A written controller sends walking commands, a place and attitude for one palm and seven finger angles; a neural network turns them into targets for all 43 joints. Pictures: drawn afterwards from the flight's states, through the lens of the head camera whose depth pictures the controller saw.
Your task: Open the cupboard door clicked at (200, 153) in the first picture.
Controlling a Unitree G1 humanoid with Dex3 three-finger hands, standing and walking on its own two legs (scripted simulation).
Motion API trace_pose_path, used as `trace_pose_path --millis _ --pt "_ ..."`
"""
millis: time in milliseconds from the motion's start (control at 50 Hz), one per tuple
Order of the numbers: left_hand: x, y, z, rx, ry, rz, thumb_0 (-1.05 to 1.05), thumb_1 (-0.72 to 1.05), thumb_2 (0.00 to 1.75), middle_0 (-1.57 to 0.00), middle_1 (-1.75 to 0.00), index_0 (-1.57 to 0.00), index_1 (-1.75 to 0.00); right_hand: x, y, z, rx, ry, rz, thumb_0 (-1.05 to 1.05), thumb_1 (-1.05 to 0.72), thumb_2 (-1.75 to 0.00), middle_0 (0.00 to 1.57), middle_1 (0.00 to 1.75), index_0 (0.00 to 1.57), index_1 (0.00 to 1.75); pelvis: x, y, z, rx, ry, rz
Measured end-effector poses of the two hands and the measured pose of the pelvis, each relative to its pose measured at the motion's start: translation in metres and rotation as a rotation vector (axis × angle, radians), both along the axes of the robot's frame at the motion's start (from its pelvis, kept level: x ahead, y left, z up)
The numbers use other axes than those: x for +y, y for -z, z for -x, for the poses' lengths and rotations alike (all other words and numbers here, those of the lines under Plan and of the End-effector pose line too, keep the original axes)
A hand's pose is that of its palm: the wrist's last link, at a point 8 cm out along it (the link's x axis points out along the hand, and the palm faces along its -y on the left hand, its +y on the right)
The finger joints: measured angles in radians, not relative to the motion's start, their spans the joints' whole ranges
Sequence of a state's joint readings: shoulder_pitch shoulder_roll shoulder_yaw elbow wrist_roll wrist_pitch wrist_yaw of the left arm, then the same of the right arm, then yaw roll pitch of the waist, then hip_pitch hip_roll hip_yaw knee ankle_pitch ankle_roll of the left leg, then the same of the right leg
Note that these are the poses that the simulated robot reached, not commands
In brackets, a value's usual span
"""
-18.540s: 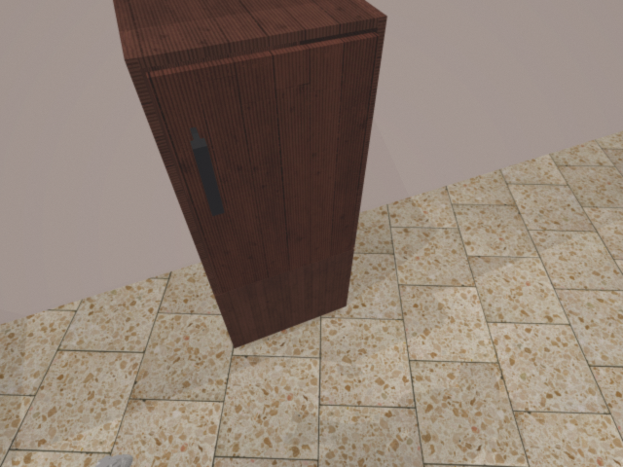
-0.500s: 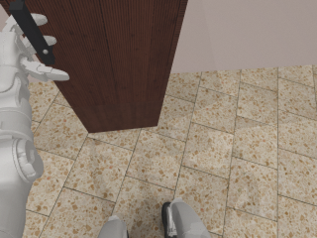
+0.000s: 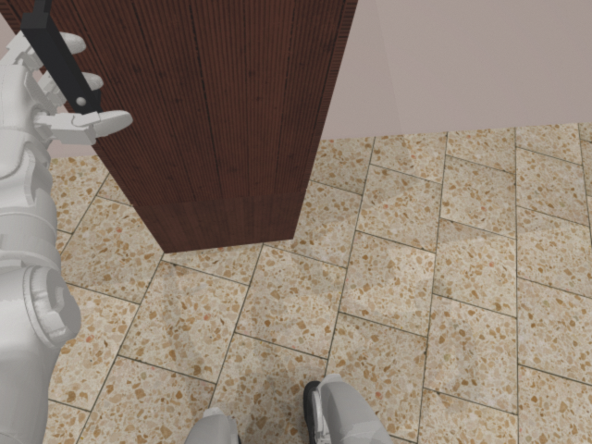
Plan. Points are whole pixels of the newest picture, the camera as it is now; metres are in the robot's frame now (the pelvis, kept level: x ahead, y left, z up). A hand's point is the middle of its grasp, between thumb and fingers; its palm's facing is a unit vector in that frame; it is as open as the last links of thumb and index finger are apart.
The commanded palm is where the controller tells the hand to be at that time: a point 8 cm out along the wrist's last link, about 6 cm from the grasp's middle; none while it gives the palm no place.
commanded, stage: close the thumb around the handle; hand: left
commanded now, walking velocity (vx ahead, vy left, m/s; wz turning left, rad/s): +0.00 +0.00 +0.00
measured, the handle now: (71, 66) +0.58 +0.22 +0.09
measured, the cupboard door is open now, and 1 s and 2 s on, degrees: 0 17 43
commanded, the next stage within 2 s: pull the door open along its arc in 0.40 s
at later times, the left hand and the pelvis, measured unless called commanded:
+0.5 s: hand (94, 103) +0.53 +0.19 +0.08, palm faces +0.04 -1.00 -0.02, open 5.7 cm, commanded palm +0.51 +0.24 +0.09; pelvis +0.00 -0.01 +0.00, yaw +0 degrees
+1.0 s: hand (116, 173) +0.43 +0.16 +0.08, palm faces +0.12 -0.99 +0.05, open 6.1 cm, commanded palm +0.36 +0.21 +0.09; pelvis +0.02 +0.00 +0.02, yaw -1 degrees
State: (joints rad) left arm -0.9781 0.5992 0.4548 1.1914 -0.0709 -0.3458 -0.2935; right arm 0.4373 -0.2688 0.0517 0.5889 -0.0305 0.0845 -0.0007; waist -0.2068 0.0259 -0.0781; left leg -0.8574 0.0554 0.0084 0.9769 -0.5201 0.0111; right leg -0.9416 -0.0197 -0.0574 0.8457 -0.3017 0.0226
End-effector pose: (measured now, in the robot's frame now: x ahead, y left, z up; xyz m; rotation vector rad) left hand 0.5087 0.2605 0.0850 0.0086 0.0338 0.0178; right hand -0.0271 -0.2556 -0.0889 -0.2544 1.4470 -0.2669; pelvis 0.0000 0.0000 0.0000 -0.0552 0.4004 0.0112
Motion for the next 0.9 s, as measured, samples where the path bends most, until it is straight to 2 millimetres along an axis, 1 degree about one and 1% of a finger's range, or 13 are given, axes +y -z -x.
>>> trace_pose_path --millis 160,260,340,580,680,740,800,860,900 --pt "-0.005 0.003 -0.001 0.008 0.004 0.002 0.0 0.32 0.64 -0.36 -1.28 -0.36 -1.28 0.0 0.002 -0.013 -0.021 -0.012 -0.002 0.0 -0.9 -0.9 0.21 0.3 0.2 0.3 0.001 0.0 -0.004 -0.002 -0.005 0.002" --pt "-0.009 0.004 -0.001 0.006 0.001 -0.004 0.01 0.59 0.76 -0.38 -1.31 -0.38 -1.31 -0.001 0.003 -0.018 -0.031 -0.014 -0.006 0.0 -0.9 -0.9 0.21 0.3 0.2 0.3 0.0 0.0 -0.004 -0.002 -0.005 0.001" --pt "-0.012 0.003 -0.001 0.004 0.005 -0.013 0.01 0.73 0.82 -0.39 -1.33 -0.39 -1.33 -0.002 0.004 -0.019 -0.034 -0.012 -0.01 0.0 -0.9 -0.9 0.21 0.3 0.2 0.3 -0.002 0.0 -0.005 -0.002 -0.003 -0.001" --pt "-0.015 0.003 0.002 0.008 -0.021 -0.005 0.02 0.73 0.83 -0.35 -1.34 -0.36 -1.34 -0.009 0.003 -0.012 -0.033 0.004 -0.008 0.0 -0.9 -0.9 0.21 0.3 0.2 0.3 -0.008 -0.002 -0.003 -0.01 0.004 -0.007" --pt "-0.016 0.003 0.008 0.004 -0.02 -0.008 0.02 0.74 0.81 -0.35 -1.35 -0.35 -1.35 -0.012 0.0 -0.011 -0.036 0.012 -0.008 0.0 -0.9 -0.9 0.21 0.3 0.2 0.3 -0.009 -0.004 -0.005 -0.015 0.011 -0.01" --pt "-0.017 0.004 0.017 -0.002 -0.014 -0.006 0.02 0.73 0.79 -0.36 -1.35 -0.35 -1.35 -0.013 -0.001 -0.014 -0.051 0.019 -0.014 0.0 -0.9 -0.9 0.21 0.3 0.2 0.3 -0.008 -0.006 -0.007 -0.022 0.017 -0.012" --pt "-0.019 0.004 0.03 -0.01 -0.007 -0.005 0.01 0.72 0.76 -0.36 -1.35 -0.36 -1.35 -0.012 -0.003 -0.023 -0.078 0.02 -0.024 0.0 -0.9 -0.9 0.21 0.3 0.2 0.3 -0.008 -0.009 -0.009 -0.033 0.022 -0.017" --pt "-0.023 0.004 0.047 -0.017 0.003 -0.002 0.01 0.71 0.74 -0.36 -1.35 -0.36 -1.35 -0.011 -0.004 -0.037 -0.123 0.014 -0.037 0.01 -0.9 -0.9 0.21 0.3 0.2 0.3 -0.008 -0.013 -0.012 -0.047 0.024 -0.021" --pt "-0.027 0.005 0.061 -0.022 0.012 -0.002 0.01 0.71 0.73 -0.37 -1.35 -0.35 -1.35 -0.01 -0.005 -0.05 -0.164 0.004 -0.047 0.01 -0.9 -0.9 0.21 0.3 0.2 0.3 -0.007 -0.015 -0.014 -0.057 0.025 -0.024"
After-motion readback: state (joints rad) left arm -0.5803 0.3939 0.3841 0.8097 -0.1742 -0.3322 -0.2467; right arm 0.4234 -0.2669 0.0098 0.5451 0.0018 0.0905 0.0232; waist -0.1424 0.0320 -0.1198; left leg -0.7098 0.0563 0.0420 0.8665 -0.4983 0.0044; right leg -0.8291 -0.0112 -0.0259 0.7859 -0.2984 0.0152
